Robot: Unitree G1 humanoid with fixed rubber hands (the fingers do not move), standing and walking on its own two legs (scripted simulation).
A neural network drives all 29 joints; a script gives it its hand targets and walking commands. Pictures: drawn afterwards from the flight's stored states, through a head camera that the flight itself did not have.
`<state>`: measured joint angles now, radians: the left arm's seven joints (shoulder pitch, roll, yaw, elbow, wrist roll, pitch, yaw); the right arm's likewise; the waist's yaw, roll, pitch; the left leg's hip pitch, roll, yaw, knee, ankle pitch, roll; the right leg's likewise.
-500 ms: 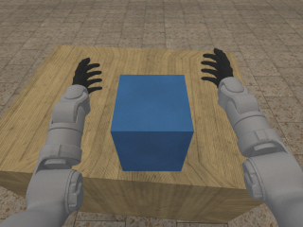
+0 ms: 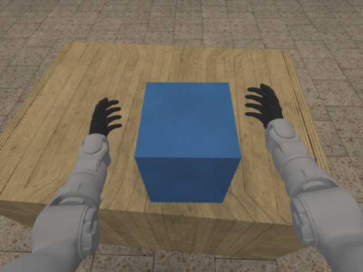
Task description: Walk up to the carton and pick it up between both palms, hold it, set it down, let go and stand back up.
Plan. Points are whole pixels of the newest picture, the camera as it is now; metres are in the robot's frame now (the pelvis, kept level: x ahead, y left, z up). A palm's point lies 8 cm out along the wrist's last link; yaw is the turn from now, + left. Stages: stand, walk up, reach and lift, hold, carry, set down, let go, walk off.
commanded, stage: reach and lift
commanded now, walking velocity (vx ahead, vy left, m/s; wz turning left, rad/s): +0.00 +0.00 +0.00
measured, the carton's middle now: (186, 146) +0.41 +0.05 -0.02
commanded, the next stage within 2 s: none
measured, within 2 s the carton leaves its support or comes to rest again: neither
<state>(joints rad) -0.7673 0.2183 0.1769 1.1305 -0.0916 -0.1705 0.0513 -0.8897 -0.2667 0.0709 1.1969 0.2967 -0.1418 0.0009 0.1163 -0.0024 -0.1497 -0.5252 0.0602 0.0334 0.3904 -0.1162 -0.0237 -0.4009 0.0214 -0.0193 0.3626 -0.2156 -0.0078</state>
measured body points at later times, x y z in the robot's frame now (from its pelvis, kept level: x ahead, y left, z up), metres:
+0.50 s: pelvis +0.01 +0.00 +0.00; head +0.08 +0.00 +0.44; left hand +0.41 +0.21 +0.03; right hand +0.47 -0.10 +0.05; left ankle +0.03 +0.13 -0.74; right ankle -0.04 -0.11 -0.74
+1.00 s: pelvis +0.00 +0.00 +0.00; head +0.06 +0.00 +0.44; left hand +0.39 +0.20 +0.03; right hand +0.45 -0.09 +0.05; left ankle +0.03 +0.13 -0.74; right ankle -0.04 -0.11 -0.74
